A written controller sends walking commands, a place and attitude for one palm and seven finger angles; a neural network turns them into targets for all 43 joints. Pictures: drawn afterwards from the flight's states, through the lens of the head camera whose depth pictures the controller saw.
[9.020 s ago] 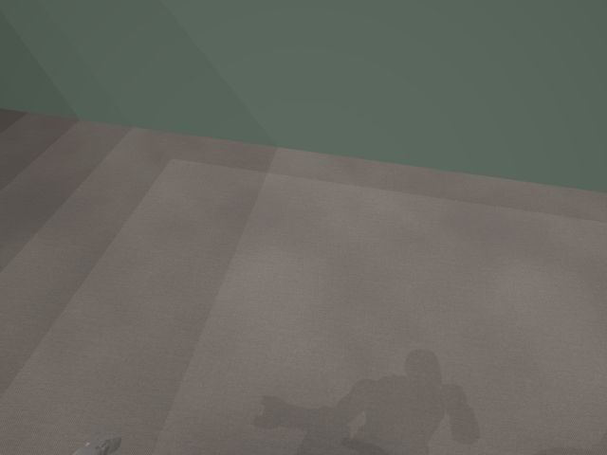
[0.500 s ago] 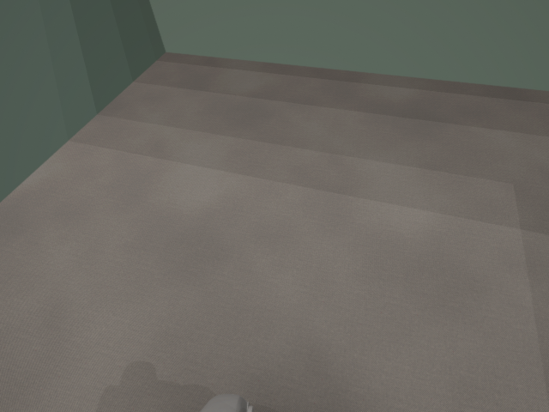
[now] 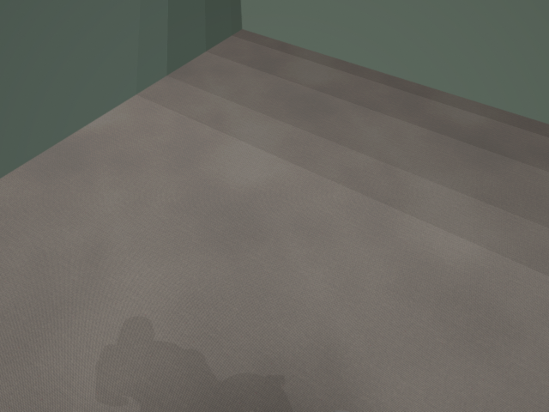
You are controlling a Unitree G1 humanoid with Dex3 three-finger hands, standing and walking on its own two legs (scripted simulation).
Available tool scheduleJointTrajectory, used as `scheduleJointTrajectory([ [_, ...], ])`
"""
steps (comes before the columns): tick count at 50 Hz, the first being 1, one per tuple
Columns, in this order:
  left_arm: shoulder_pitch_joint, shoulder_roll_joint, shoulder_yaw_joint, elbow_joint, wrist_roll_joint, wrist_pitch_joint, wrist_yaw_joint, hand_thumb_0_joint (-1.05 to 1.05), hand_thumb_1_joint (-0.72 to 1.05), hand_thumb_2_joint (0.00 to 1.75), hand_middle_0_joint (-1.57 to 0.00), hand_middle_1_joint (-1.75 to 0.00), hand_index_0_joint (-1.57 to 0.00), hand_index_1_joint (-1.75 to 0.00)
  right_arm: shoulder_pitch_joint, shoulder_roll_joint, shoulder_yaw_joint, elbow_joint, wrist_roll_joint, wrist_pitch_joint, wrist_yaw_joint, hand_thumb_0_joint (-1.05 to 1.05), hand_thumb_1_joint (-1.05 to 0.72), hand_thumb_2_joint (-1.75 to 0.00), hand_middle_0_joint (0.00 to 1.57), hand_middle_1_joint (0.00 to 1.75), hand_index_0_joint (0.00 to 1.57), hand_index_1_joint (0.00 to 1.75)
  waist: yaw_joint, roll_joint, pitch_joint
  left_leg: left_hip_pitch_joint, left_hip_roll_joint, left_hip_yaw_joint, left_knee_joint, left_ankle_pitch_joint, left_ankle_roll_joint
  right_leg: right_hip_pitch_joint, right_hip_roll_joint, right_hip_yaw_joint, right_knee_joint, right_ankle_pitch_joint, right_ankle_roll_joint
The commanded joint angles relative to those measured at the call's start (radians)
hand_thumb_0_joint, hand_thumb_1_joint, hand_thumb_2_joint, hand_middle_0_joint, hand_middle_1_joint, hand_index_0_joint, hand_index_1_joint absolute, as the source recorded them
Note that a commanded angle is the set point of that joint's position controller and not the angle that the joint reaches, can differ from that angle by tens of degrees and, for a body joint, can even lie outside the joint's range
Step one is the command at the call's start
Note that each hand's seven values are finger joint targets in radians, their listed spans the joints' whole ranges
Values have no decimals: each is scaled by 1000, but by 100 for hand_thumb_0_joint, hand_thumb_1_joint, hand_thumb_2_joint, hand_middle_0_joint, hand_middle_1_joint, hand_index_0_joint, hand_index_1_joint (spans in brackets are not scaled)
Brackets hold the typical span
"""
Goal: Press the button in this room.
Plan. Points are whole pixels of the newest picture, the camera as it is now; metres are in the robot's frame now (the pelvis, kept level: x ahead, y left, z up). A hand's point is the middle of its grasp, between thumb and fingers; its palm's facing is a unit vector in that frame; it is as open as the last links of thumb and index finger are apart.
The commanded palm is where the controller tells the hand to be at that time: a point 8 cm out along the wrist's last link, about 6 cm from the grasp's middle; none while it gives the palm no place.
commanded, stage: turn or walk to find it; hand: left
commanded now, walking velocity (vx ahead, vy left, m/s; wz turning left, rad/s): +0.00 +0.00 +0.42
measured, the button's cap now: out of the picture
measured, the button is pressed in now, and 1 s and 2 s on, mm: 0 0 0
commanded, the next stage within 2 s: none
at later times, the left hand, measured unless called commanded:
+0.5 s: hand out of the picture -0.03 +0.19 -0.18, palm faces +0.27 -0.94 -0.23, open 7.4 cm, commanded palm none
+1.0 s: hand out of the picture -0.01 +0.19 -0.15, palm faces +0.42 -0.86 -0.29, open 7.4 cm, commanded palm none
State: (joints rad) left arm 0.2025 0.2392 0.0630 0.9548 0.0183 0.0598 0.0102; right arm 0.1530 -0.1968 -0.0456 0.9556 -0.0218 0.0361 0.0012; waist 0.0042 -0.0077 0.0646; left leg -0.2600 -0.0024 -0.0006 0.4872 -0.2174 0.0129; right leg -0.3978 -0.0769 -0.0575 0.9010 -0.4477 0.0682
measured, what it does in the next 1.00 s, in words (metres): steps on the spot, turning left: right foot, then left foot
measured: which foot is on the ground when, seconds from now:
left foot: down 0.00-0.12, up 0.14-0.50, down 0.52-0.94, up 0.96-1.00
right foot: up 0.00-0.10, down 0.12-0.52, up 0.54-0.92, down 0.94-1.00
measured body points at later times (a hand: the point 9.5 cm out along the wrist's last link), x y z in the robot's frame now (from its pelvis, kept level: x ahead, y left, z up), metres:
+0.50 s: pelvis -0.02 -0.01 -0.01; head +0.02 +0.00 +0.44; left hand -0.04 +0.24 -0.16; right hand +0.11 -0.25 -0.15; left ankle -0.06 +0.11 -0.72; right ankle -0.01 -0.13 -0.74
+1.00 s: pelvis -0.03 -0.04 -0.01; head +0.01 -0.06 +0.44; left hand -0.03 +0.23 -0.12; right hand +0.13 -0.24 -0.17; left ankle -0.07 +0.10 -0.72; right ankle +0.01 -0.12 -0.74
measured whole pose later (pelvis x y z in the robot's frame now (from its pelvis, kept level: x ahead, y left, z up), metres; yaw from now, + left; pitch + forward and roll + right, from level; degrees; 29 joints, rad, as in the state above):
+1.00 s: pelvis -0.03 -0.04 -0.01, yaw +26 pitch -1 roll +1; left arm 0.15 0.19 0.04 0.90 0.02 0.01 0.02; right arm 0.20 -0.23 -0.08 0.96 -0.02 0.06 0.00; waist -0.03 0.05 0.07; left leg -0.38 -0.04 -0.07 0.76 -0.41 -0.02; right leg -0.27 -0.04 -0.10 0.60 -0.32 -0.02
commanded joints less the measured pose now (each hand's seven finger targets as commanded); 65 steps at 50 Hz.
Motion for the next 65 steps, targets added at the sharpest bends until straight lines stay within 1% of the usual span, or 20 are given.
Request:
scheduleJointTrajectory([
  [1, 27, 52, 4, -77, -8, -35, 5, 0, 90, 90, -20, -30, -20, -30, 12, -216, -57, -71, -6, -11, -7, 0, -90, -90, 20, 30, 20, 30, -18, 170, -89, 46, 226, -274, -141, 207, 147, 51, 29, -7, -179, 17, -4],
  [4, 121, 80, 11, -59, -7, -55, 11, 0, 90, 90, -20, -30, -20, -30, -3, -191, -60, -82, 7, -9, -2, 0, -90, -90, 20, 30, 20, 30, 30, 110, -126, -49, 150, -235, -13, 180, 78, 267, 16, -1, -495, 230, -11],
  [6, 125, 220, 37, -73, 14, -67, 22, 0, 90, 90, -20, -30, -20, -30, -11, -88, -42, -129, 11, -9, 6, 0, -90, -90, 20, 30, 20, 30, 43, -290, -80, -334, -64, -33, 360, -321, -38, 351, -367, 376, -644, 306, -174],
  [7, 108, 208, 42, -87, 4, -69, 24, 0, 90, 90, -20, -30, -20, -30, -23, -139, -55, -123, -1, 7, 2, 0, -90, -90, 20, 30, 20, 30, 51, -295, -72, -315, -16, -98, 530, -347, -31, 230, -395, 376, -667, 271, -217],
  [9, 1, 150, 28, -109, 2, -63, 27, 0, 90, 90, -20, -30, -20, -30, -3, -140, -63, -87, 1, 19, 12, 0, -90, -90, 20, 30, 20, 30, -8, -136, -7, -305, 13, -92, 702, -241, -32, 140, -315, 249, -651, 233, -202],
  [11, -33, 116, 15, -120, 5, -70, 24, 0, 90, 90, -20, -30, -20, -30, 42, -116, -55, -58, -1, 20, 20, 0, -90, -90, 20, 30, 20, 30, -27, -118, -18, -287, 20, -49, 721, -161, -55, 169, -237, 98, -600, 358, -170],
  [20, 99, 175, 32, -49, 15, -65, 21, 0, 90, 90, -20, -30, -20, -30, -57, -85, -27, -68, 12, 5, 16, 0, -90, -90, 20, 30, 20, 30, 53, -186, -67, -187, 32, 61, 333, -255, -72, 329, -285, 19, -507, 646, -208],
  [24, 58, 179, 38, -39, 4, -55, 19, 0, 90, 90, -20, -30, -20, -30, 39, -101, -25, -44, 12, -12, 11, 0, -90, -90, 20, 30, 20, 30, 0, -150, -124, 17, 28, 95, -2, -50, -51, 288, -260, -58, -362, 614, -133],
  [25, 63, 156, 35, -49, -5, -48, 16, 0, 90, 90, -20, -30, -20, -30, 80, -148, -36, -39, 9, -24, 12, 0, -90, -90, 20, 30, 20, 30, -24, -27, -153, 159, 82, 29, -111, 114, -28, 180, -220, -102, -238, 496, -79],
  [26, 72, 92, 24, -82, -12, -40, 8, 0, 90, 90, -20, -30, -20, -30, 110, -251, -58, -42, 0, -30, 8, 0, -90, -90, 20, 30, 20, 30, -36, 260, -153, 289, 318, -289, -128, 429, 81, -87, -87, -143, -51, 58, -2],
  [27, 14, 72, 6, -112, -2, -35, 10, 0, 90, 90, -20, -30, -20, -30, 160, -294, -67, -30, 3, -20, 4, 0, -90, -90, 20, 30, 20, 30, -66, 281, -143, 242, 420, -334, -141, 538, 181, -128, -49, -79, 90, -217, 2],
  [28, -41, 70, 8, -109, -2, -23, 18, 0, 90, 90, -20, -30, -20, -30, 163, -272, -65, -16, 1, -25, -10, 0, -90, -90, 20, 30, 20, 30, -78, 303, -146, 193, 384, -341, -157, 459, 183, -141, -47, 0, 170, -188, 1],
  [33, -20, 72, 11, -64, -5, -29, -1, 0, 90, 90, -20, -30, -20, -30, 42, -202, -41, -51, 2, -33, -20, 0, -90, -90, 20, 30, 20, 30, -19, 150, -102, 163, 243, -188, -135, 458, 142, -127, -30, 23, 168, 12, 11],
  [39, -65, 61, 5, -94, -8, -31, 3, 0, 90, 90, -20, -30, -20, -30, 74, -206, -52, -49, -2, -24, -14, 0, -90, -90, 20, 30, 20, 30, -43, 150, -101, 160, 240, -243, -125, 432, 158, -67, 6, 19, -15, -10, 13],
  [45, 56, 72, 9, -80, -12, -49, 10, 0, 90, 90, -20, -30, -20, -30, 16, -198, -59, -78, 1, -12, -7, 0, -90, -90, 20, 30, 20, 30, 22, 138, -124, -16, 171, -272, -36, 300, 101, 228, 39, -6, -420, 200, -7],
  [46, 90, 111, 16, -73, -5, -59, 15, 0, 90, 90, -20, -30, -20, -30, 16, -167, -57, -85, 8, -14, -2, 0, -90, -90, 20, 30, 20, 30, 37, 52, -137, -104, 115, -226, 44, 167, 51, 342, -29, 53, -532, 260, -22],
  [47, 109, 199, 32, -75, 10, -68, 23, 0, 90, 90, -20, -30, -20, -30, 33, -102, -45, -107, 15, -15, 4, 0, -90, -90, 20, 30, 20, 30, 40, -211, -138, -286, -24, -80, 241, -126, -21, 432, -269, 307, -600, 300, -106],
  [48, 92, 233, 39, -95, 6, -65, 22, 0, 90, 90, -20, -30, -20, -30, 6, -121, -53, -122, 7, -3, 1, 0, -90, -90, 20, 30, 20, 30, 53, -292, -99, -300, -45, -63, 451, -365, -38, 292, -411, 397, -649, 303, -212],
  [52, -55, 119, 12, -129, -1, -69, 21, 0, 90, 90, -20, -30, -20, -30, 62, -121, -58, -50, -3, 21, 17, 0, -90, -90, 20, 30, 20, 30, -29, -120, -8, -291, 13, -74, 745, -164, -49, 162, -240, 138, -618, 299, -172],
  [65, 114, 172, 29, -33, 13, -65, 21, 0, 90, 90, -20, -30, -20, -30, -47, -88, -21, -52, 14, 7, 12, 0, -90, -90, 20, 30, 20, 30, 54, -176, -91, -166, 36, 59, 323, -257, -70, 350, -292, 20, -514, 653, -215],
])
